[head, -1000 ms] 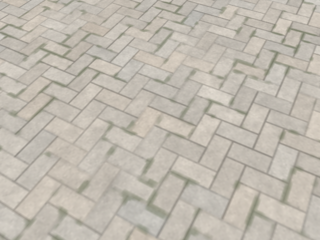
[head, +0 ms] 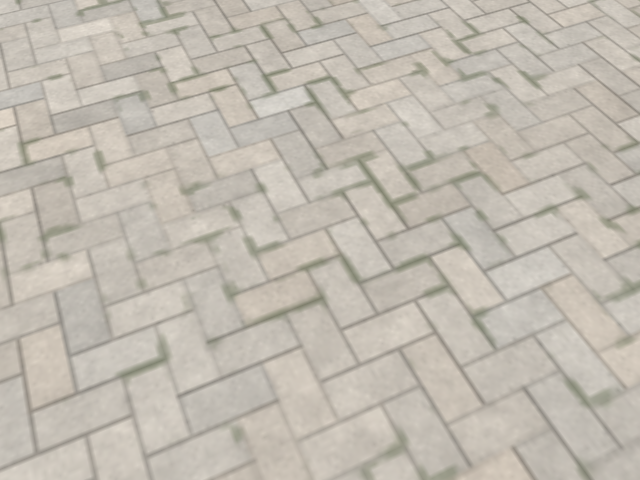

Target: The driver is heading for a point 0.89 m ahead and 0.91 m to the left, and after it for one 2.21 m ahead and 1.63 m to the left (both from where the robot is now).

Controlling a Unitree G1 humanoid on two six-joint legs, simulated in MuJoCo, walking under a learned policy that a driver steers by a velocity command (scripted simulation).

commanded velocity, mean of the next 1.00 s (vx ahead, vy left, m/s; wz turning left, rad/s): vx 0.16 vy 0.00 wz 0.38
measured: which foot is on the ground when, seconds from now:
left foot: up 0.00-0.18, down 0.20-1.00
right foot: down 0.00-0.20, up 0.22-0.64, down 0.66-1.00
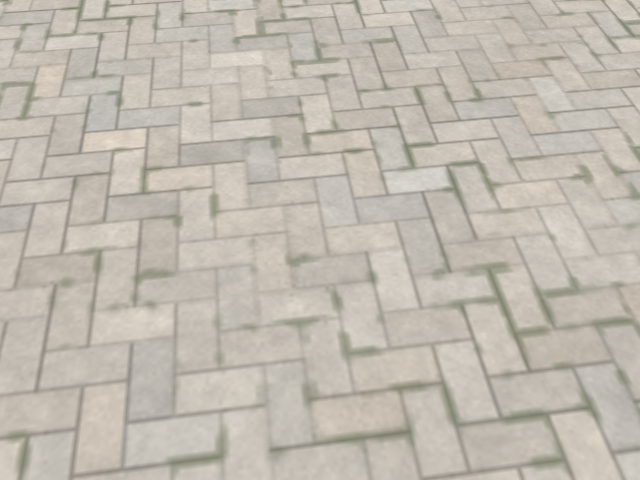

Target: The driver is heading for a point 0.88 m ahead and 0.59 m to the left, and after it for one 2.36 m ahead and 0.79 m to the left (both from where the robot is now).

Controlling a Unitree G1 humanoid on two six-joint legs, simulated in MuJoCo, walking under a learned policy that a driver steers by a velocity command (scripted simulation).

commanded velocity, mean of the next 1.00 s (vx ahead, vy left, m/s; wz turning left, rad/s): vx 0.39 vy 0.00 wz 0.52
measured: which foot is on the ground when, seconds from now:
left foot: down 0.00-0.02, up 0.04-0.26, down 0.28-0.74, up 0.76-1.00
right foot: down 0.00-0.26, up 0.28-0.72, down 0.74-1.00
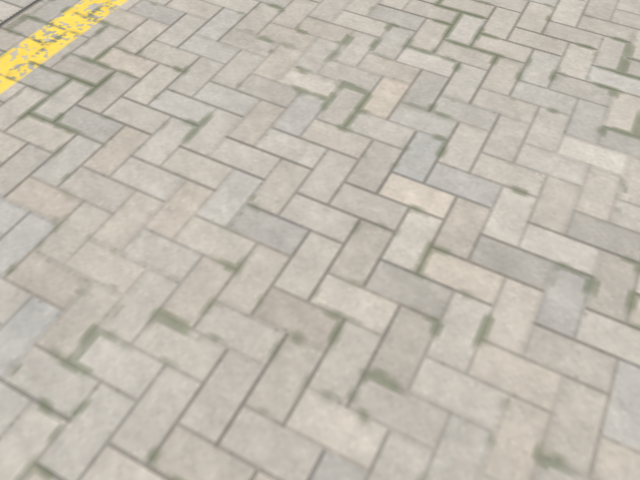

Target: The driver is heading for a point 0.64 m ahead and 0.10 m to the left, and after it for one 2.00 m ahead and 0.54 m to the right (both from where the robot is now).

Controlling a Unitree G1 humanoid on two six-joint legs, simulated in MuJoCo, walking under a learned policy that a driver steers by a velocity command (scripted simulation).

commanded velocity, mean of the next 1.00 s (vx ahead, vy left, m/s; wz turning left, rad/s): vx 0.50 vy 0.00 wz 0.34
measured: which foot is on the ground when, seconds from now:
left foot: up 0.00-0.22, down 0.24-0.76, up 0.78-1.00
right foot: down 0.00-0.26, up 0.28-0.72, down 0.74-1.00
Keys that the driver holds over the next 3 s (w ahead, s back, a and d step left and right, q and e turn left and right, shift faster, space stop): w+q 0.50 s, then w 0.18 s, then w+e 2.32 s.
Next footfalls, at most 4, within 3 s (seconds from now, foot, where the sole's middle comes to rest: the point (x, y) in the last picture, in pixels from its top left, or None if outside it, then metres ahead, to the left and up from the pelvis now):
0.24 left None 0.31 0.16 -0.78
0.74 right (322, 394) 0.64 0.05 -0.78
1.22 left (207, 315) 0.83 0.33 -0.78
1.72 right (323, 227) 1.12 0.06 -0.78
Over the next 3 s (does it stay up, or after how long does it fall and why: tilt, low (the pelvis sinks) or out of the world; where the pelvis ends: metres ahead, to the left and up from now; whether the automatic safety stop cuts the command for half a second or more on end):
stays up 1.57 -0.14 0.00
